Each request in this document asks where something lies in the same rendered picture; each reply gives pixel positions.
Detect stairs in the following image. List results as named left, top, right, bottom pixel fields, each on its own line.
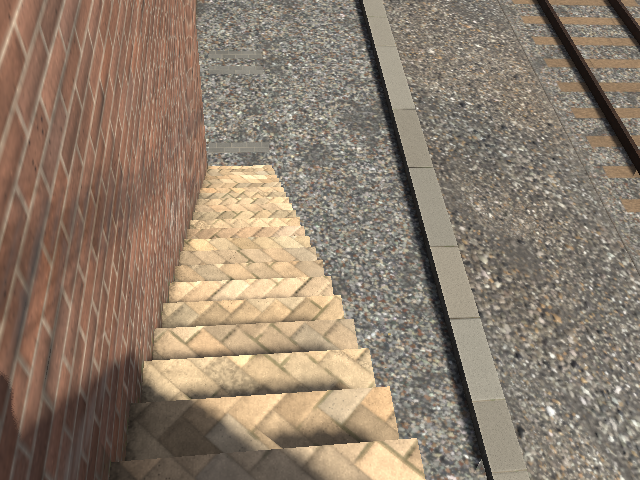
left=109, top=165, right=426, bottom=480

